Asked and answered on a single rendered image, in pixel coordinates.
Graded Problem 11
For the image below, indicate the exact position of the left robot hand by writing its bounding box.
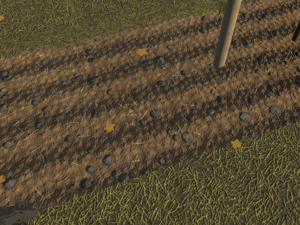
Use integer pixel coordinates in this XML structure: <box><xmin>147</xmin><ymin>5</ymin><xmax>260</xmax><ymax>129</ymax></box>
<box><xmin>0</xmin><ymin>205</ymin><xmax>38</xmax><ymax>225</ymax></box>

